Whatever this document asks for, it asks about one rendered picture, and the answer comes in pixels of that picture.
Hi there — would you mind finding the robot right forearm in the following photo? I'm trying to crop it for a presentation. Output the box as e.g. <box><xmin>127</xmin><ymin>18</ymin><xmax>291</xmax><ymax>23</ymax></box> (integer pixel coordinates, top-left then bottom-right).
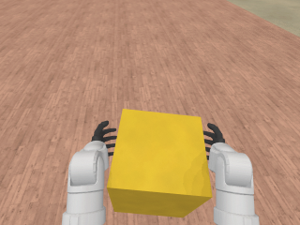
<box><xmin>208</xmin><ymin>142</ymin><xmax>260</xmax><ymax>225</ymax></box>

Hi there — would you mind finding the carton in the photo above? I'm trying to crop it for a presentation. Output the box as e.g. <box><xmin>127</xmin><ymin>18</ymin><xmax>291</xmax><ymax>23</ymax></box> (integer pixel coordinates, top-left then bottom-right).
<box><xmin>107</xmin><ymin>109</ymin><xmax>213</xmax><ymax>218</ymax></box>

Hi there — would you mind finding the left robot hand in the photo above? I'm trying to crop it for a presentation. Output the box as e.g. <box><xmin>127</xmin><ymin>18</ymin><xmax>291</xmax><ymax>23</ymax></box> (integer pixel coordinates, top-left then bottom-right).
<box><xmin>91</xmin><ymin>120</ymin><xmax>117</xmax><ymax>157</ymax></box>

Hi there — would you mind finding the right robot hand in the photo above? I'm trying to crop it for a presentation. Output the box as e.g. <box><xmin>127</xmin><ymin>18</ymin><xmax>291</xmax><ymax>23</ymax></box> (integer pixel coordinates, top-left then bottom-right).
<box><xmin>202</xmin><ymin>123</ymin><xmax>225</xmax><ymax>160</ymax></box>

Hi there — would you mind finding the robot left forearm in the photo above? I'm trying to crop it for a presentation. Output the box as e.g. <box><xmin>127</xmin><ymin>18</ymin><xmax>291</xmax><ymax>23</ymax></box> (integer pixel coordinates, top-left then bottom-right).
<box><xmin>62</xmin><ymin>141</ymin><xmax>109</xmax><ymax>225</ymax></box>

